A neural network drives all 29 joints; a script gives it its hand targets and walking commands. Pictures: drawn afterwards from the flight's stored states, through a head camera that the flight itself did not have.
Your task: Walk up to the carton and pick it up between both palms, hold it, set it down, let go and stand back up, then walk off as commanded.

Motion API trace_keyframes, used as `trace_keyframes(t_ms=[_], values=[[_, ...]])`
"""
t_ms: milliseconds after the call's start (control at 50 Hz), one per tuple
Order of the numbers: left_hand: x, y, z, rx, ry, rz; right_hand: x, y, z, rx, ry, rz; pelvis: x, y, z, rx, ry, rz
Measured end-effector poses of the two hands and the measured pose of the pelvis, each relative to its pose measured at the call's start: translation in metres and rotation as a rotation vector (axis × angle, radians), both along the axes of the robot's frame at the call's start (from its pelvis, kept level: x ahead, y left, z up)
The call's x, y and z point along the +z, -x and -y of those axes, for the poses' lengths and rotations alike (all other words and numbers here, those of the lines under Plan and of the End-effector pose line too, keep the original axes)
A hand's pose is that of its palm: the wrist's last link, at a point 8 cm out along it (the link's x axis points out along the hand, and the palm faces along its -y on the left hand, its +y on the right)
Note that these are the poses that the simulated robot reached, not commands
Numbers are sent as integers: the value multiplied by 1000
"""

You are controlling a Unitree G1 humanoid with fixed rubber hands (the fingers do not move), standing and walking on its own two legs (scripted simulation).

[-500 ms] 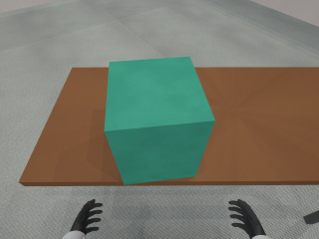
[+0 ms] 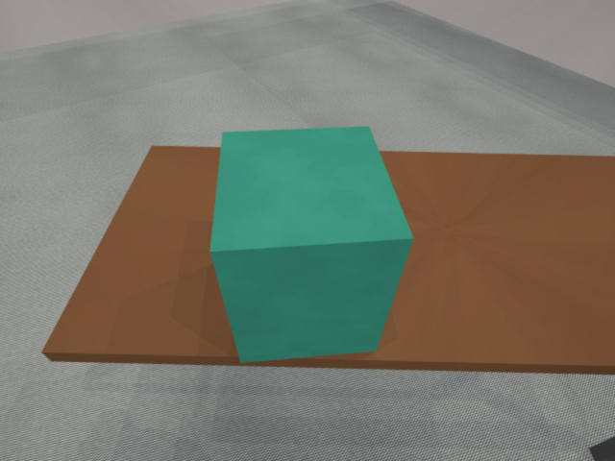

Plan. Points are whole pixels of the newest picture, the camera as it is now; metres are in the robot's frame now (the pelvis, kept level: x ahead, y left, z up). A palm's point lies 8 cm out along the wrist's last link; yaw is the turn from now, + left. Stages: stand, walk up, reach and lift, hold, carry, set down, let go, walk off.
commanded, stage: stand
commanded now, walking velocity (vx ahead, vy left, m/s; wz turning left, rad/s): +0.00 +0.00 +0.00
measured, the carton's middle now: (303, 247) +0.38 +0.02 +0.08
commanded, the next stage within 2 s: walk off in 1.88 s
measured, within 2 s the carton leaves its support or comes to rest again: neither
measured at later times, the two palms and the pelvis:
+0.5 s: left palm out of the picture +0.02 +0.30 -0.12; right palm out of the picture +0.01 -0.28 -0.12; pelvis -0.03 +0.01 +0.00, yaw +1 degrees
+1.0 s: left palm out of the picture +0.03 +0.29 -0.12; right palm out of the picture +0.04 -0.28 -0.12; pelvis -0.02 +0.01 +0.00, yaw +2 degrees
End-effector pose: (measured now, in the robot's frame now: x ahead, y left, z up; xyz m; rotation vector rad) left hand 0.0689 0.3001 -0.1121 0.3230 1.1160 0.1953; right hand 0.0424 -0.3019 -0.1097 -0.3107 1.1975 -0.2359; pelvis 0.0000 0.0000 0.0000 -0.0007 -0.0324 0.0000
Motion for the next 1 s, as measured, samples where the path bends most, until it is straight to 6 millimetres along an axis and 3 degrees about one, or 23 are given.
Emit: trace_keyframes(t_ms=[300,560,740,1000], values=[[-4,23,7,8,32,-33,-8,14,-22,23,-49,-17,3,18,-6,10,0,21],[-8,51,2,40,35,-103,-9,32,-20,19,-37,-76,4,27,-9,14,-3,20],[-8,55,-2,51,21,-124,-10,24,-22,31,-41,-73,4,26,-8,22,-1,15],[-8,41,6,55,39,-97,-8,3,-21,44,-39,-45,5,21,-6,30,1,15]])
